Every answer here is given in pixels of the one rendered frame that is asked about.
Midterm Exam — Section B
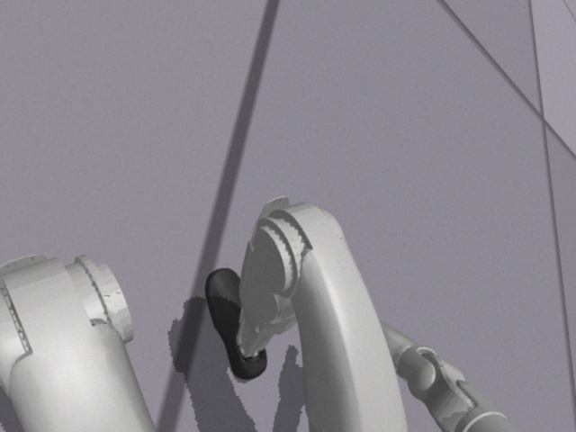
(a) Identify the right robot foot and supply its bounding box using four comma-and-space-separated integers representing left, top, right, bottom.
205, 268, 267, 380

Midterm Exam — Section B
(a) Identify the right robot hand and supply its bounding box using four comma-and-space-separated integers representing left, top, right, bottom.
380, 321, 418, 374

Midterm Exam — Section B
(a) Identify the right robot arm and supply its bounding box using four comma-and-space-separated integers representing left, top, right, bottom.
397, 345, 520, 432

